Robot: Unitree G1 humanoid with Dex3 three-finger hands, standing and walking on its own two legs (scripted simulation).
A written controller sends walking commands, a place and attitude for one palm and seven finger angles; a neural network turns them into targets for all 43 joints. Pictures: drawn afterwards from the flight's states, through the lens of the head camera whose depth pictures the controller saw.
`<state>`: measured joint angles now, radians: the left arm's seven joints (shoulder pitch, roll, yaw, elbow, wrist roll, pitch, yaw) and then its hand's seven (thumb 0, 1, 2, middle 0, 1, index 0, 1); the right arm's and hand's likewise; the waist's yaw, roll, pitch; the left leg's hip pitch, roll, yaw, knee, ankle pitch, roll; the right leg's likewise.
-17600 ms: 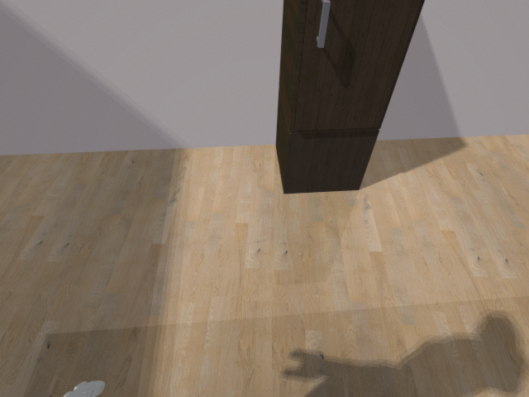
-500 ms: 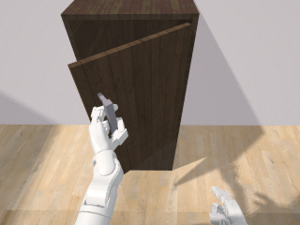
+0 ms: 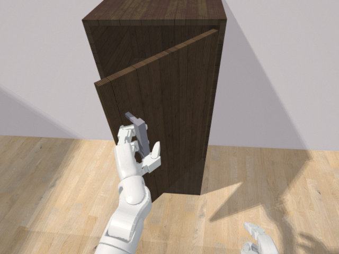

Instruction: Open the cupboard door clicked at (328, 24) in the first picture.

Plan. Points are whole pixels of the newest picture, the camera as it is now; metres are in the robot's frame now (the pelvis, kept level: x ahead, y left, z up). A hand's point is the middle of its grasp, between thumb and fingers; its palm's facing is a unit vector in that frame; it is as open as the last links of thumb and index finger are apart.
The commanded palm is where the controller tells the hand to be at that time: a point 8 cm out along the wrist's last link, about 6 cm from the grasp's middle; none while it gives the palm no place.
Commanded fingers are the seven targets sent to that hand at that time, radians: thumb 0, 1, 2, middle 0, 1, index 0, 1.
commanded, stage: open thumb and fingers to let go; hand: left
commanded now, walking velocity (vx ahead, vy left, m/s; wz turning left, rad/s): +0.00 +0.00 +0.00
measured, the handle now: (138, 137) +0.36 +0.10 +0.10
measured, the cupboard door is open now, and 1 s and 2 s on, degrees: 48 49 49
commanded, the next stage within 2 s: slide the hand sideways off the handle in 0.56 s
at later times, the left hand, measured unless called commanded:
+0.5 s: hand (154, 152) +0.32 +0.06 +0.10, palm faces +0.31 -0.95 -0.05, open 15.0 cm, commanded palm +0.28 +0.10 +0.09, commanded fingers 0.00 -0.50 0.30 -0.16 -0.35 -0.16 -0.35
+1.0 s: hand (148, 163) +0.29 +0.07 +0.10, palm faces -0.12 -0.99 +0.01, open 16.4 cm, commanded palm +0.26 +0.12 +0.09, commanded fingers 0.00 -0.50 0.30 -0.15 -0.30 -0.15 -0.30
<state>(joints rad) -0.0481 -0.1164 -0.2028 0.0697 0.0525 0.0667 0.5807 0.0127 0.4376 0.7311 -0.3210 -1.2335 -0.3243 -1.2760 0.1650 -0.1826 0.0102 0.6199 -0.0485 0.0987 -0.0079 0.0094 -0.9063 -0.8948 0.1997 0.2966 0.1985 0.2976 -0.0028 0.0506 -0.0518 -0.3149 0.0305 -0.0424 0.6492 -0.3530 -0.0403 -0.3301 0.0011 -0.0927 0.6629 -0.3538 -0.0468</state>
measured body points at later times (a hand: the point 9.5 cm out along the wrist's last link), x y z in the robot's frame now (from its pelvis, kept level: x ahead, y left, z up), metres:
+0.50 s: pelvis -0.03 +0.02 +0.00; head -0.03 +0.01 +0.45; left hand +0.30 +0.11 +0.10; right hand +0.14 -0.19 -0.11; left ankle -0.01 +0.15 -0.72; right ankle +0.00 -0.08 -0.72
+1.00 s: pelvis -0.04 +0.04 +0.00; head -0.04 +0.02 +0.45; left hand +0.29 +0.12 +0.10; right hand +0.11 -0.19 -0.10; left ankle -0.01 +0.15 -0.72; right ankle +0.00 -0.08 -0.72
